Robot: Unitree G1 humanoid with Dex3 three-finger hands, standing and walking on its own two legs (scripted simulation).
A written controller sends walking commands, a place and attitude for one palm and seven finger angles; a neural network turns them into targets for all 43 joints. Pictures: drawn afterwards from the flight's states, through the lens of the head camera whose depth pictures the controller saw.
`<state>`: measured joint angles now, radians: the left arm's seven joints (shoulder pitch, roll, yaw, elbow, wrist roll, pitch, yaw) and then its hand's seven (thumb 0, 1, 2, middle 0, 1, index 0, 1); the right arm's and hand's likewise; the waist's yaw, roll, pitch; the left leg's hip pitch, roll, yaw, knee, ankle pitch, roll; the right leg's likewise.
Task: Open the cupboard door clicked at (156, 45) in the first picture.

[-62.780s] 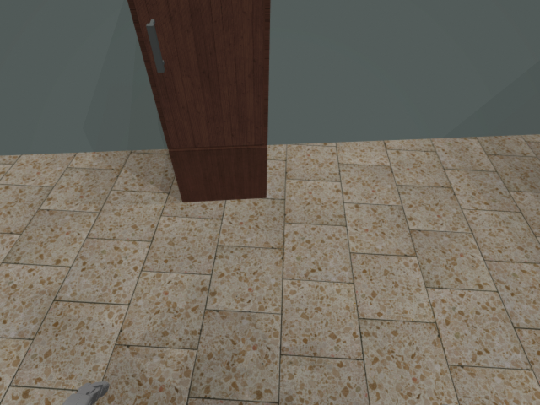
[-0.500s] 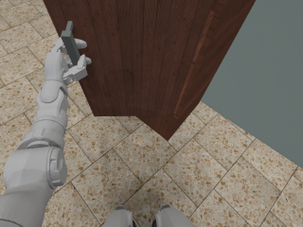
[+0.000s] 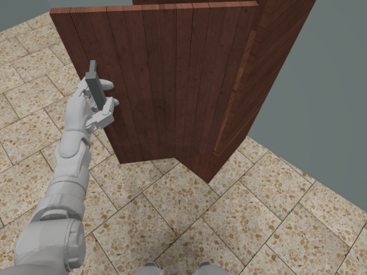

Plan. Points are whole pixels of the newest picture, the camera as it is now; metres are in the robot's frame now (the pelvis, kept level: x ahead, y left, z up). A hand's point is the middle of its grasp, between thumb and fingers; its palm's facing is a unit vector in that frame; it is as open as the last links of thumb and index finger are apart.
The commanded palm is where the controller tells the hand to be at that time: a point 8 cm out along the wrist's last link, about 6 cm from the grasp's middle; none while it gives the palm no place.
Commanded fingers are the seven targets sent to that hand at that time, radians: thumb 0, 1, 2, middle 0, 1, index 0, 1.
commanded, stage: pull the door open along its arc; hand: left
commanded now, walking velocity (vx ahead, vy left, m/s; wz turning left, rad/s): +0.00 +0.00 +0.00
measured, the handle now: (101, 93) +0.51 +0.17 +0.08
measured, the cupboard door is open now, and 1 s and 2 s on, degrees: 48 86 89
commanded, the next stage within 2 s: open thumb and fingers to let go in 0.74 s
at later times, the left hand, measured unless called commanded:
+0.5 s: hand (140, 161) +0.33 +0.07 +0.07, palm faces +0.39 -0.92 +0.01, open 6.0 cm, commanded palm +0.27 +0.12 +0.07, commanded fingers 0.00 0.90 0.90 -0.40 -1.35 -0.40 -1.35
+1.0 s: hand (169, 186) +0.28 +0.02 +0.07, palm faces +0.38 -0.92 -0.04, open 6.2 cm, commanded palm +0.23 +0.06 +0.07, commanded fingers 0.00 0.27 0.63 -0.35 -1.28 -0.35 -1.28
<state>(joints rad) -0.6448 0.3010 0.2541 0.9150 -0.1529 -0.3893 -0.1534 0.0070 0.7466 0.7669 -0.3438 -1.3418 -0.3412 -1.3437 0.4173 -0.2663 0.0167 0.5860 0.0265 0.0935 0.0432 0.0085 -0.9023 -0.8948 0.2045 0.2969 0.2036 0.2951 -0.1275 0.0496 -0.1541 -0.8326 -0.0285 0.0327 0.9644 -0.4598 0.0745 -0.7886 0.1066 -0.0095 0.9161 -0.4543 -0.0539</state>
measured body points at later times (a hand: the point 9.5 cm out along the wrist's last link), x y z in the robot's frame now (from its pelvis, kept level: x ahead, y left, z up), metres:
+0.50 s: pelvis -0.01 -0.03 +0.00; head +0.03 -0.05 +0.45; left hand +0.31 +0.12 +0.08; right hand +0.18 -0.24 -0.10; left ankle -0.01 +0.07 -0.68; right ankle -0.02 -0.09 -0.68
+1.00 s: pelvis +0.00 -0.07 +0.01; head +0.03 -0.10 +0.45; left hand +0.26 +0.06 +0.07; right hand +0.18 -0.28 -0.10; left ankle +0.00 +0.07 -0.68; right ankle -0.02 -0.09 -0.68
